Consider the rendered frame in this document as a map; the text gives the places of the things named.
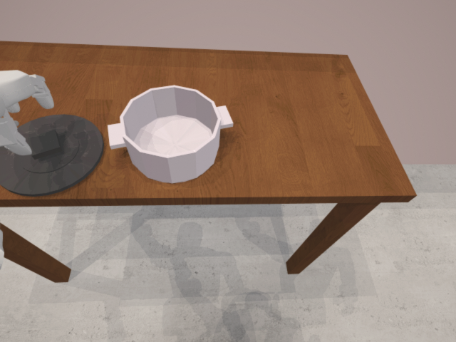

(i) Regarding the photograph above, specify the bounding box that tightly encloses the lid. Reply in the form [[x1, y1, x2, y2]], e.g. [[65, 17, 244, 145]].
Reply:
[[0, 114, 104, 197]]

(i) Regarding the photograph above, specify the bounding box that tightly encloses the knob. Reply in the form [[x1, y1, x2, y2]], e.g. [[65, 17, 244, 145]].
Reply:
[[28, 130, 62, 160]]

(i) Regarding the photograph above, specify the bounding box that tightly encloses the table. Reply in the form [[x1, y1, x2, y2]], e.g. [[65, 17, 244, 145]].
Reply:
[[0, 41, 417, 283]]

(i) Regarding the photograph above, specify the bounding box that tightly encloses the robot left hand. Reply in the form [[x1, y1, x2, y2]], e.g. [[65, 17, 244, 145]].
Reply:
[[0, 70, 54, 155]]

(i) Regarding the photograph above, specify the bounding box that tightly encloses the pot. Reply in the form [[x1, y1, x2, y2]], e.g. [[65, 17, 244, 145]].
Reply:
[[108, 85, 233, 183]]

